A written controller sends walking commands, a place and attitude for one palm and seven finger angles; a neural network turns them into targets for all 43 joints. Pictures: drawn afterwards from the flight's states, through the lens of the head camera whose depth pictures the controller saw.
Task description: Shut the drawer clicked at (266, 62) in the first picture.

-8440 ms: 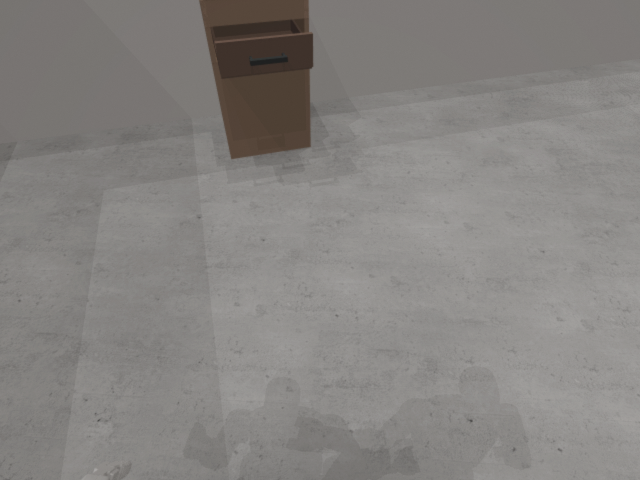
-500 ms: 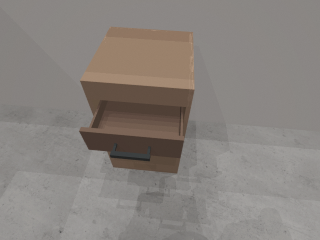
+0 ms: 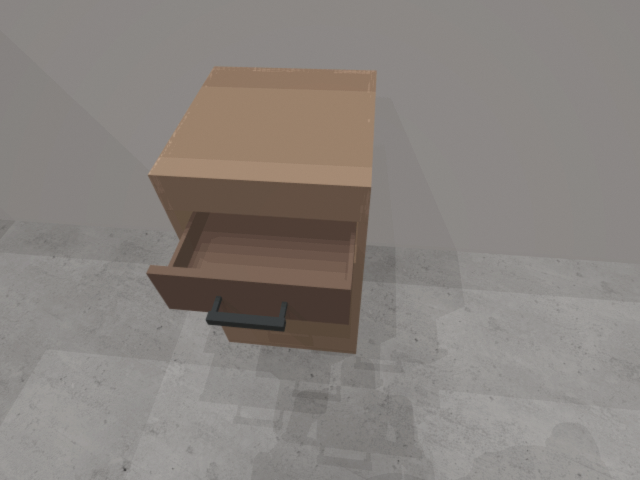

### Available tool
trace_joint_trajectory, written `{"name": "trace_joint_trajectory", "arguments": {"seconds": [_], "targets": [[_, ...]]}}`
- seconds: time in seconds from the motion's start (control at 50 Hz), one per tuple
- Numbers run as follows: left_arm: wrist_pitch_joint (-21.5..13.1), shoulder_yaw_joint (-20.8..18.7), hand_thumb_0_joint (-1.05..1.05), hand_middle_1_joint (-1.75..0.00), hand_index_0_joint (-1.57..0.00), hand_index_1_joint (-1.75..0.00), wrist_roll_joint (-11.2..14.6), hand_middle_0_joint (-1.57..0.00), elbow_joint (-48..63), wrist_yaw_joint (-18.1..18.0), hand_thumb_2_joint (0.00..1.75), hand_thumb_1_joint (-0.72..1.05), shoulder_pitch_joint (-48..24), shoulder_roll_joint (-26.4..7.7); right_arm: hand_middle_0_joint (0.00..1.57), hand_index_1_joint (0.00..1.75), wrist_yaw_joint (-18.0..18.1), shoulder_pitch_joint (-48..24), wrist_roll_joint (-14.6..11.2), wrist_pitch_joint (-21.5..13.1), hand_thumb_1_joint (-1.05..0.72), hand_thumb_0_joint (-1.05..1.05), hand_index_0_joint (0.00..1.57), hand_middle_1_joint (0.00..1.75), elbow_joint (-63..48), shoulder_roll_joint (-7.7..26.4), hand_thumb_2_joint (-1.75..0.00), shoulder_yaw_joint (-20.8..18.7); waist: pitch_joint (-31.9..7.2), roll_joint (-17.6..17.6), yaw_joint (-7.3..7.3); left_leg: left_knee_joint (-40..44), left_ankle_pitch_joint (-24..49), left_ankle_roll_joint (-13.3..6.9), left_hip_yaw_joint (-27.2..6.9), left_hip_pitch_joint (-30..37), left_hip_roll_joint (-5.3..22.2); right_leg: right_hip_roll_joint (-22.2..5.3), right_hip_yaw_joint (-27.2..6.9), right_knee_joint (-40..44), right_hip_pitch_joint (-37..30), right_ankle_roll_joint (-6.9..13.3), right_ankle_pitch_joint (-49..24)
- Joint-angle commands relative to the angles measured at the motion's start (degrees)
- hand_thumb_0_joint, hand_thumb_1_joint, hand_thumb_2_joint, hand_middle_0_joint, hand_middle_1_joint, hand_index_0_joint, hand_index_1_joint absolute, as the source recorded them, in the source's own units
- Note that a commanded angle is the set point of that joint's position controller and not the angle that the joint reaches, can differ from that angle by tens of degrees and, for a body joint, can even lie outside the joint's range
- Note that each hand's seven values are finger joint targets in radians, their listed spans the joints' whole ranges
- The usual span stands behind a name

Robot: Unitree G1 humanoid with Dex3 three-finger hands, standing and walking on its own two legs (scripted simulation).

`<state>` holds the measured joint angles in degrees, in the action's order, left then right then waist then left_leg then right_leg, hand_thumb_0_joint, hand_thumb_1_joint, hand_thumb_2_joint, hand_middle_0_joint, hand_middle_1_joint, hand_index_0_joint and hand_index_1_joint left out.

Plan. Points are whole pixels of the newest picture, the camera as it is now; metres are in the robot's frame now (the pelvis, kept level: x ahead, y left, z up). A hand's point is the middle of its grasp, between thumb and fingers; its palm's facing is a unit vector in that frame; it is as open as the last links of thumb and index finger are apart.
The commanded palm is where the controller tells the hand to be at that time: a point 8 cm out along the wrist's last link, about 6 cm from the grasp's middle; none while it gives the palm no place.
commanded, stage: come to a stop and stand still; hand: left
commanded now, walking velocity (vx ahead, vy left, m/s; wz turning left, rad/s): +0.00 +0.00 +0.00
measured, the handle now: (248, 312) +0.43 +0.18 -0.19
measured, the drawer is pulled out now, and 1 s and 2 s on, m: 0.16 0.16 0.16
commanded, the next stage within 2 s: look again from close up in 0.64 s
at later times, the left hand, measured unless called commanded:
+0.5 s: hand out of the picture -0.02 +0.19 -0.17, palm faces +0.01 -0.98 -0.19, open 7.3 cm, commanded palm none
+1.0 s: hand out of the picture -0.03 +0.21 -0.18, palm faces +0.01 -0.98 -0.19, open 7.3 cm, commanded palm none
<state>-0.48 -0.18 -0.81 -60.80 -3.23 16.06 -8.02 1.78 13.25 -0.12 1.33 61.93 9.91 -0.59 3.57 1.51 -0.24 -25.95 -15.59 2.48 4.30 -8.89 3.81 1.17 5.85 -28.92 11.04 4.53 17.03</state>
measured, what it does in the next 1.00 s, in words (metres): shifts its weight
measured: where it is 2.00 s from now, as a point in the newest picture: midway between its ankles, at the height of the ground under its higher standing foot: outside the picture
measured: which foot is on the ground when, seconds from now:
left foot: down 0.00-1.00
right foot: down 0.00-1.00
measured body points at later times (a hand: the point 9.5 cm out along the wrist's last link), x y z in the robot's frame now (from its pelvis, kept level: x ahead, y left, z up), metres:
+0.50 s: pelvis -0.02 +0.02 +0.01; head +0.00 +0.01 +0.45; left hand -0.02 +0.24 -0.15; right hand -0.06 -0.18 -0.16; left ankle -0.02 +0.15 -0.74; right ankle -0.01 -0.06 -0.74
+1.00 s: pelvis -0.03 +0.05 +0.00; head -0.04 +0.05 +0.45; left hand -0.03 +0.27 -0.16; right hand -0.02 -0.17 -0.16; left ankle -0.02 +0.15 -0.74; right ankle -0.01 -0.06 -0.74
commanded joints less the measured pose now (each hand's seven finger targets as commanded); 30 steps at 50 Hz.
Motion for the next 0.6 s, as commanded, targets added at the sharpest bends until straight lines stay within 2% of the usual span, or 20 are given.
{"name": "trace_joint_trajectory", "arguments": {"seconds": [0.0, 0.04, 0.16, 0.22, 0.28, 0.36, 0.42, 0.48, 0.58], "targets": [[-0.28, -1.43, 0.00, -0.30, -0.20, -0.30, -0.03, -0.20, 2.42, 0.08, 0.90, 0.90, 2.35, -8.50, 0.20, 0.30, 0.01, 4.93, 0.45, -0.23, -0.90, 0.00, 0.20, 0.30, -1.25, 2.83, -0.90, -0.55, -1.61, -3.47, 0.47, 2.02, 7.54, -2.08, -1.05, 2.05, 1.94, -11.79, -11.25, 8.55, 1.71, -0.11, -20.68], [-0.27, -1.23, 0.00, -0.30, -0.20, -0.30, -0.10, -0.20, 2.32, 0.32, 0.90, 0.90, 1.95, -8.21, 0.20, 0.30, -0.12, 5.04, 0.45, -0.35, -0.90, 0.00, 0.20, 0.30, -1.07, 2.75, -0.90, -0.40, -0.15, -4.42, 0.47, 3.04, 6.31, -2.32, -1.27, 1.76, 2.19, -10.68, -10.94, 10.41, 2.80, -0.74, -13.96], [-0.28, -0.88, 0.00, -0.30, -0.20, -0.30, 0.02, -0.20, 1.82, 0.78, 0.90, 0.90, 2.39, -6.96, 0.20, 0.30, -0.35, 6.45, 0.76, -1.21, -0.90, 0.00, 0.20, 0.30, -0.31, 2.87, -0.90, 0.22, 1.83, -2.66, 0.19, 5.60, 4.82, -3.01, -2.41, -0.15, 2.42, -8.59, -10.28, 12.11, 3.71, -0.97, -2.49], [-0.38, -0.71, 0.00, -0.30, -0.20, -0.30, 0.16, -0.20, 1.26, 0.93, 0.90, 0.90, 3.32, -6.67, 0.20, 0.30, -0.38, 7.23, 0.87, -1.55, -0.90, 0.00, 0.20, 0.30, 0.02, 2.49, -0.90, 0.55, 2.30, -2.39, -0.08, 6.09, 4.22, -3.18, -2.54, -1.06, 2.17, -8.39, -9.93, 12.50, 3.30, -0.99, -0.88], [-0.58, -0.49, 0.00, -0.30, -0.20, -0.30, 0.23, -0.20, 0.74, 0.99, 0.90, 0.90, 4.12, -6.14, 0.20, 0.30, -0.31, 8.34, 0.82, -1.99, -0.90, 0.00, 0.20, 0.30, 0.64, 2.19, -0.90, 0.79, 1.04, -0.73, -0.09, 6.75, 5.23, -3.37, -2.74, -0.87, 2.50, -7.95, -9.34, 11.66, 2.12, -1.05, -2.90], [-0.63, -0.25, 0.00, -0.30, -0.20, -0.30, 0.23, -0.20, 0.17, 1.01, 0.90, 0.90, 4.88, -5.31, 0.20, 0.30, -0.20, 9.69, 0.75, -2.24, -0.90, 0.00, 0.20, 0.30, 1.29, 1.73, -0.90, 1.07, 2.51, -1.11, -0.16, 7.46, 4.96, -3.50, -3.16, -2.36, 2.66, -7.47, -8.56, 10.94, 2.00, -1.10, -3.63], [-0.69, -0.23, 0.00, -0.30, -0.20, -0.30, 0.29, -0.20, -0.33, 1.01, 0.90, 0.90, 5.67, -4.72, 0.20, 0.30, -0.15, 10.66, 0.73, -2.40, -0.90, 0.00, 0.20, 0.30, 1.79, 1.20, -0.90, 1.15, 2.14, -2.08, -0.18, 7.54, 4.19, -3.64, -3.15, -2.67, 2.44, -7.47, -8.50, 10.79, 1.70, -1.13, -2.89], [-0.81, -0.04, 0.00, -0.30, -0.20, -0.30, 0.30, -0.20, -0.90, 0.93, 0.90, 0.90, 6.74, -4.12, 0.20, 0.30, -0.06, 11.15, 0.65, -2.61, -0.90, 0.00, 0.20, 0.30, 2.13, 0.99, -0.90, 1.20, 1.11, -1.38, -0.24, 7.45, 5.04, -3.85, -3.29, -1.99, 2.72, -7.29, -8.06, 10.11, 1.38, -1.25, -4.65], [-0.84, 0.14, 0.00, -0.30, -0.20, -0.30, 0.26, -0.20, -1.41, 0.82, 0.90, 0.90, 7.62, -3.18, 0.20, 0.30, 0.03, 11.93, 0.59, -2.60, -0.90, 0.00, 0.20, 0.30, 2.55, 0.27, -0.90, 1.26, 2.76, -1.41, -0.07, 7.56, 3.90, -3.91, -3.40, -2.85, 2.49, -7.14, -8.13, 10.15, 2.36, -1.23, -3.83]]}}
